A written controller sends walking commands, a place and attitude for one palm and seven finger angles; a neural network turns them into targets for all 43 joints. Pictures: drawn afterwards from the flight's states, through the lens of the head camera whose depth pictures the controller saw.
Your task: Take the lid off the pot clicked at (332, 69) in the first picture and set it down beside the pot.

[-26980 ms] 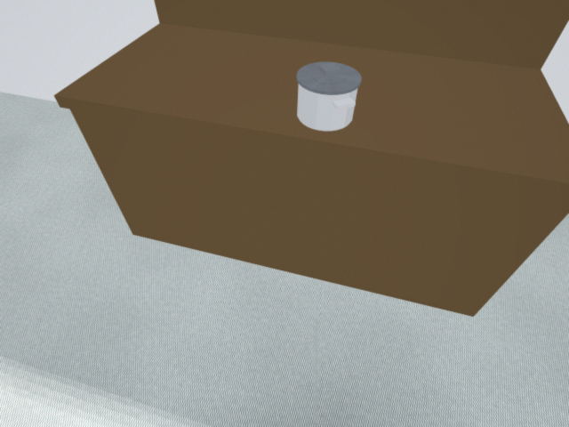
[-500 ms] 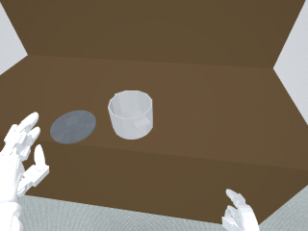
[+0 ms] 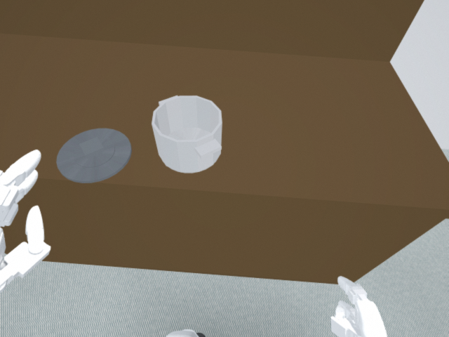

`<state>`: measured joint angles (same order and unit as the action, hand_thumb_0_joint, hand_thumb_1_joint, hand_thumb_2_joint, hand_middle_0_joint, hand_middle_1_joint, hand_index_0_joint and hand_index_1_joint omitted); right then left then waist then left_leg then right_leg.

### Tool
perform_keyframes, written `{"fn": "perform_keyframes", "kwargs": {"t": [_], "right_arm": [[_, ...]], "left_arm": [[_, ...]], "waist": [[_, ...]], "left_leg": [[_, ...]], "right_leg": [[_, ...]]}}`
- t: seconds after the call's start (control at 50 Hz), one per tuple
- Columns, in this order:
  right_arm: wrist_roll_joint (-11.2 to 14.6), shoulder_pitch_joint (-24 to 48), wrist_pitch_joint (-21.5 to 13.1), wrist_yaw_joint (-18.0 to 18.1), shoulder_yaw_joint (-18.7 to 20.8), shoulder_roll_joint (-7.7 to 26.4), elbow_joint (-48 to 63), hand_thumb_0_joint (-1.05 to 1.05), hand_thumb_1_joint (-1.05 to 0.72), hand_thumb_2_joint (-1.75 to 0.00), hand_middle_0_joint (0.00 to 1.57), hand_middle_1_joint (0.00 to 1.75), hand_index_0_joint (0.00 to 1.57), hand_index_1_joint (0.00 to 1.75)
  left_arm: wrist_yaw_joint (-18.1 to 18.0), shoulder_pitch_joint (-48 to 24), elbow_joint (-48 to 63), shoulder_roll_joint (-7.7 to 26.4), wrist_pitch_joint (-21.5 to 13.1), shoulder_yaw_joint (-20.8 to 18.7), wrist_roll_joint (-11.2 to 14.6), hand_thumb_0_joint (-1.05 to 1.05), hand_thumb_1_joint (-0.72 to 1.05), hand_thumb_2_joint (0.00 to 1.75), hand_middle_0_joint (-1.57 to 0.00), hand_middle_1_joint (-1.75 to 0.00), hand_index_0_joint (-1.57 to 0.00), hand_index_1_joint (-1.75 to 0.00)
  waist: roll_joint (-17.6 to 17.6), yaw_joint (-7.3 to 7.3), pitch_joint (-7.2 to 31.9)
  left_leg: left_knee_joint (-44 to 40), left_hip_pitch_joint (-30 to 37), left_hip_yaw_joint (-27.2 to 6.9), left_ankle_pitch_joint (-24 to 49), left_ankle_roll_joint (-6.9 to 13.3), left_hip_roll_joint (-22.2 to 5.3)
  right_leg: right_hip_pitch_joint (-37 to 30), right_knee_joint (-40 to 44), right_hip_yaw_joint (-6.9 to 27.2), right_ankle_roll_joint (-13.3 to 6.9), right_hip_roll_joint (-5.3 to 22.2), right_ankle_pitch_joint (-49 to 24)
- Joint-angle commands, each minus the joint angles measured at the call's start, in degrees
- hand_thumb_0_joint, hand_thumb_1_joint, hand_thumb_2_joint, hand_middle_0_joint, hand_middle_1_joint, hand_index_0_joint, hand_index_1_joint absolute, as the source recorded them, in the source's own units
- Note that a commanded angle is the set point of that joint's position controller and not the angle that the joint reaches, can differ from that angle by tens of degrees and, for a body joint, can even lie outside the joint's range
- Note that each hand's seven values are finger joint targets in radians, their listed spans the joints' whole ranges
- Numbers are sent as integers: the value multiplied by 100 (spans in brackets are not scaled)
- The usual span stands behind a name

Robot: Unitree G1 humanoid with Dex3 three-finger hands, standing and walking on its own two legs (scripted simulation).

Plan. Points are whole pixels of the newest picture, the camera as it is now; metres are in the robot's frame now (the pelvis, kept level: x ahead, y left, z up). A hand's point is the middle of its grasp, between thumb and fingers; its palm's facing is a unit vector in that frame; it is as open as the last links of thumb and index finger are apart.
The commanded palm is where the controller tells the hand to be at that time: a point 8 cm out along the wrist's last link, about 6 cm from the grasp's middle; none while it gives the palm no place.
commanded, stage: step back with the hand held close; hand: left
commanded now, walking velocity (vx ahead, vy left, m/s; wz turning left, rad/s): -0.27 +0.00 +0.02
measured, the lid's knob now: (92, 147) +0.50 +0.35 -0.02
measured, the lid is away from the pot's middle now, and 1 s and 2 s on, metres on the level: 0.23 0.23 0.23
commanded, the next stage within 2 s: stop stepping back and stand still in 0.90 s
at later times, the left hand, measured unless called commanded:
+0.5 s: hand out of the picture +0.14 +0.25 +0.17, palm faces +0.34 -0.82 -0.47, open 7.4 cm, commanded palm +0.07 +0.29 +0.18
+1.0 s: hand out of the picture +0.05 +0.23 +0.18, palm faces +0.21 -0.82 -0.53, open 7.4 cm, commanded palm -0.01 +0.29 +0.18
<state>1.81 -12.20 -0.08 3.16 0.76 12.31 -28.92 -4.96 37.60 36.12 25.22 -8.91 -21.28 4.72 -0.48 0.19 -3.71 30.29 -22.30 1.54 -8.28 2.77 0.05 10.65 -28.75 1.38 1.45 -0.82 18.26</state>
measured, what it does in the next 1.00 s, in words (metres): walks backwards: left foot, then right foot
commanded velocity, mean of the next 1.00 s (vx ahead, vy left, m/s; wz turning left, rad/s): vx -0.35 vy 0.00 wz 0.01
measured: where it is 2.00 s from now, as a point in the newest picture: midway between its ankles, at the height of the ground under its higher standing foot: outside the picture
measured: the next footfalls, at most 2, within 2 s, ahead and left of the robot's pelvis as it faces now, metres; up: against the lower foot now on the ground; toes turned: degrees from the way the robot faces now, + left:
left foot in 0.68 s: +0.01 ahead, +0.12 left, +0.00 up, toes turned +0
right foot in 0.98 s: -0.15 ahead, -0.10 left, +0.00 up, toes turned -2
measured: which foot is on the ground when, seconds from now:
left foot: down 0.00-0.52, up 0.54-0.66, down 0.68-0.98, up 1.00-1.00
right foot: down 0.00-0.70, up 0.72-0.96, down 0.98-1.00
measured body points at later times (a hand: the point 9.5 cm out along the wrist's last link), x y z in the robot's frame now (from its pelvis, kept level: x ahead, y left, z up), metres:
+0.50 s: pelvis -0.06 +0.01 -0.01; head -0.03 +0.03 +0.44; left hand +0.11 +0.29 +0.19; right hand +0.13 -0.22 -0.08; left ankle +0.08 +0.09 -0.73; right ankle -0.07 -0.12 -0.73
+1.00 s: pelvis -0.15 +0.01 +0.00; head -0.12 +0.03 +0.45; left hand +0.03 +0.27 +0.20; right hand +0.01 -0.22 -0.08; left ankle -0.03 +0.12 -0.73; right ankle -0.19 -0.10 -0.74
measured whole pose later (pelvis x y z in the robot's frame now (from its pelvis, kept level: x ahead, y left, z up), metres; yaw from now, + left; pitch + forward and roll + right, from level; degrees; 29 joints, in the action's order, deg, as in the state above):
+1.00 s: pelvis -0.15 +0.01 +0.00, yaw -3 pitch +3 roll -2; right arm -0.2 -11.8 -4.4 2.1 0.2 9.5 -31.0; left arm -6.5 38.9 40.2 27.8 -11.4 -22.8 3.8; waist 0.1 0.3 -1.3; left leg 29.1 -27.7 2.1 -6.9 0.7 -2.3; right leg 13.4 -27.0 -1.6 -0.9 -2.0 15.7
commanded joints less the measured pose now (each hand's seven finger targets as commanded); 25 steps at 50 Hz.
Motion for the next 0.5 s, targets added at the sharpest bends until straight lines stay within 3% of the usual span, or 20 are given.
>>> {"fn": "perform_keyframes", "kwargs": {"t": [0.0,0.08,0.1,0.12,0.2,0.22,0.26,0.3,0.34,0.36,0.38,0.4,0.44,0.46,0.48], "right_arm": [[1,470,-489,64,267,738,962,0,-90,-90,20,30,20,30],[-19,403,-608,89,257,726,917,0,-90,-90,20,30,20,30],[-31,388,-625,99,271,731,890,0,-90,-90,20,30,20,30],[-32,354,-642,100,253,687,862,0,-90,-90,20,30,20,30],[-67,327,-695,127,268,671,671,0,-90,-90,20,30,20,30],[-71,327,-703,138,257,647,652,0,-90,-90,20,30,20,30],[-82,386,-726,155,241,678,628,0,-90,-90,20,30,20,30],[-96,488,-763,170,223,716,674,0,-90,-90,20,30,20,30],[-123,523,-805,174,221,771,752,0,-90,-90,20,30,20,30],[-146,512,-802,174,239,770,746,0,-90,-90,20,30,20,30],[-155,446,-776,141,258,721,738,0,-90,-90,20,30,20,30],[-153,449,-768,107,278,678,765,0,-90,-90,20,30,20,30],[-145,429,-733,44,270,625,759,0,-90,-90,20,30,20,30],[-148,389,-713,28,276,589,727,0,-90,-90,20,30,20,30],[-136,365,-678,32,285,542,663,0,-90,-90,20,30,20,30]], "left_arm": [[-166,252,1231,774,-442,-861,9,0,90,90,-20,-30,-20,-30],[-197,115,1167,667,-508,-759,-36,0,90,90,-20,-30,-20,-30],[-216,137,1197,775,-512,-835,-42,0,90,90,-20,-30,-20,-30],[-216,113,1207,631,-529,-698,-40,0,90,90,-20,-30,-20,-30],[-288,-187,1272,727,-572,-652,-72,0,90,90,-20,-30,-20,-30],[-297,-258,1267,603,-583,-542,-81,0,90,90,-20,-30,-20,-30],[-325,-471,1324,587,-605,-498,-109,0,90,90,-20,-30,-20,-30],[-345,-516,1445,759,-642,-643,-125,0,90,90,-20,-30,-20,-30],[-323,-393,1451,622,-706,-677,-186,0,90,90,-20,-30,-20,-30],[-309,-286,1305,650,-708,-794,-215,0,90,90,-20,-30,-20,-30],[-283,-261,1271,662,-710,-795,-203,0,90,90,-20,-30,-20,-30],[-281,-151,1306,779,-718,-897,-138,0,90,90,-20,-30,-20,-30],[-233,-61,1313,654,-722,-733,-122,0,90,90,-20,-30,-20,-30],[-217,-71,1366,691,-747,-712,-127,0,90,90,-20,-30,-20,-30],[-236,-130,1387,791,-783,-725,-127,0,90,90,-20,-30,-20,-30]], "waist": [[-686,43,956],[-545,-6,662],[-406,-7,738],[-384,-31,731],[115,-92,748],[202,-116,723],[-73,-136,635],[-530,-96,555],[-1496,-33,585],[-1709,7,637],[-1556,26,672],[-1368,62,830],[-903,70,794],[-492,38,810],[188,-22,884]], "left_leg": [[-1105,235,-1024,-1553,122,-812],[-1165,-48,-1006,-2374,18,-731],[-1070,45,-953,-2319,0,-680],[-885,183,-849,-2136,-23,-615],[41,930,-625,-1523,-135,-409],[185,1028,-628,-1407,-130,-412],[138,931,-745,-1361,-106,-472],[-598,592,-1040,-1873,-54,-711],[-1885,-516,-1643,-3214,128,-1183],[-2271,-1125,-1769,-3644,227,-1399],[-2267,-1235,-1704,-3480,242,-1392],[-2059,-934,-1600,-3003,264,-1373],[-1364,-590,-1123,-2398,119,-1094],[-712,-220,-784,-2054,-38,-770],[365,331,-353,-1612,-237,-374]], "right_leg": [[-27,111,-162,-144,83,-270],[268,346,-180,-232,76,406],[329,437,-126,-259,91,495],[489,540,-75,-298,172,491],[1405,909,340,-484,580,459],[1530,874,363,-492,640,306],[1566,692,341,-459,605,79],[1340,368,29,-308,243,458],[246,-639,-334,-156,-281,636],[-337,-1233,-404,-134,-396,622],[-425,-1450,-406,-171,-429,726],[-276,-1240,-323,-195,-350,789],[-92,-158,-230,-271,-166,586],[298,623,46,-354,113,429],[963,1202,782,-558,751,89]]}}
